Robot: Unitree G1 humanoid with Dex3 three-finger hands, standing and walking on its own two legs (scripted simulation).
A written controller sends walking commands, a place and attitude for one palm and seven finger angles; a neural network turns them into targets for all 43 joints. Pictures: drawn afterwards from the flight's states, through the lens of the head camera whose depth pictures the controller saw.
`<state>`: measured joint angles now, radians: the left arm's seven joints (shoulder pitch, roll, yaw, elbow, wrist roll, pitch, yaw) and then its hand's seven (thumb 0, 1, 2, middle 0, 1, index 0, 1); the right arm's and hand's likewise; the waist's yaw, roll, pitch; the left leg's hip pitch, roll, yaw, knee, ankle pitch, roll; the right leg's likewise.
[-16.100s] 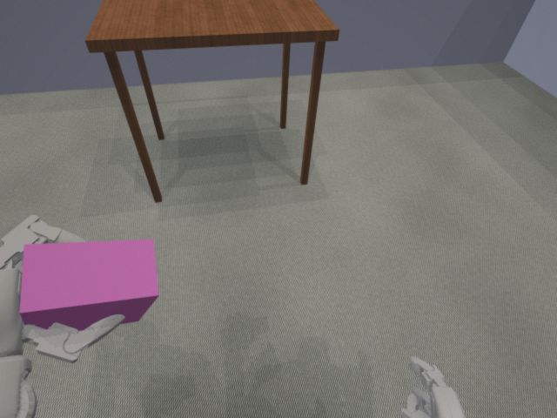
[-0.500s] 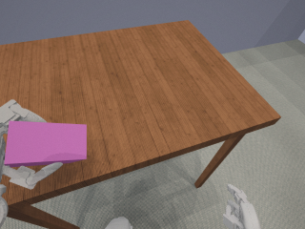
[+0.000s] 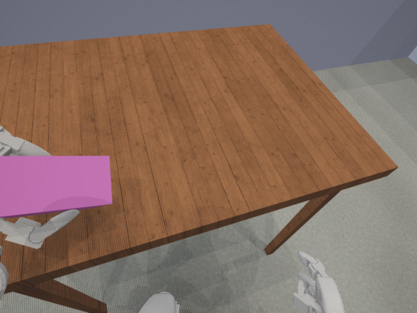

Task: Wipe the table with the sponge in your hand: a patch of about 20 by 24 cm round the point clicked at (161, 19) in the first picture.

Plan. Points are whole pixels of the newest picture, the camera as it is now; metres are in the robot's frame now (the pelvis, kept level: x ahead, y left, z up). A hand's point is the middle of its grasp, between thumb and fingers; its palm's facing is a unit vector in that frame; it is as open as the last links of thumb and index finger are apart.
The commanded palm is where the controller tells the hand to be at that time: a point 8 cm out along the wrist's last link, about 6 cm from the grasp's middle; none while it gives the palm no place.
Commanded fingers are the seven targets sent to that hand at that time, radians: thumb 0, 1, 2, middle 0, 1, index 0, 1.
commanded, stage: come to a stop and stand still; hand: left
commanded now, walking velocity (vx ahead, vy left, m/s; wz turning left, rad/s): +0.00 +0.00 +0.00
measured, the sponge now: (69, 187) +0.24 +0.23 +0.15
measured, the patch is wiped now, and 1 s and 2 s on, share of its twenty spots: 0.00 0.00 0.00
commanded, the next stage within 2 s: look again from close up in 0.20 s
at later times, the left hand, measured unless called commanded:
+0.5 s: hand (66, 183) +0.24 +0.23 +0.16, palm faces +0.37 -0.82 -0.43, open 10.3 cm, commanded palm +0.18 +0.26 +0.18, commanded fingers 0.00 0.10 1.30 -1.20 -1.60 -1.20 -1.60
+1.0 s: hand (59, 162) +0.26 +0.24 +0.18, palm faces +0.39 -0.76 -0.52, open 10.3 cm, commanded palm +0.19 +0.25 +0.18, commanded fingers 0.00 0.10 1.30 -1.20 -1.60 -1.20 -1.60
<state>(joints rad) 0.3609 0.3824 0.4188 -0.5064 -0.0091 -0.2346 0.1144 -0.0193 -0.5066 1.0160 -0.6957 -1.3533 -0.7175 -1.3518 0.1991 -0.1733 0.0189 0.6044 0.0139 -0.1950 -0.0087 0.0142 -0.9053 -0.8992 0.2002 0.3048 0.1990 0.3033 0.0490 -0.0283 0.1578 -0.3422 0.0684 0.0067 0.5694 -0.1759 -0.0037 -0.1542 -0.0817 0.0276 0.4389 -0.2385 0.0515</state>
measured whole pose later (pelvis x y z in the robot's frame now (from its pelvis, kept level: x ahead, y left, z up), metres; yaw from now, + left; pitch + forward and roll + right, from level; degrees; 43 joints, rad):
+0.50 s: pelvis +0.02 -0.02 +0.00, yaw +0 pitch -2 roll -2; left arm 0.42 0.38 0.38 -0.51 -0.01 -0.22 0.10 -0.02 -0.51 1.02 -0.69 -1.35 -0.72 -1.35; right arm 0.16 -0.19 0.00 0.58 0.02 -0.14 -0.01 0.01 -0.91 -0.90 0.20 0.30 0.20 0.30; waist 0.03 -0.01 0.15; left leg -0.31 0.08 0.00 0.52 -0.17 -0.03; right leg -0.13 -0.07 0.02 0.42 -0.24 0.09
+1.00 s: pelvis +0.02 -0.03 +0.00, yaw +0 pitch -2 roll -1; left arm 0.29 0.48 0.44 -0.42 0.02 -0.26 0.05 -0.02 -0.51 1.02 -0.69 -1.35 -0.72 -1.35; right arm 0.18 -0.18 -0.02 0.61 0.00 -0.14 -0.02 0.01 -0.91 -0.90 0.20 0.30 0.20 0.30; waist 0.06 -0.02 0.14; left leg -0.30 0.09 0.01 0.53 -0.19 -0.05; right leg -0.15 -0.07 0.03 0.46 -0.27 0.09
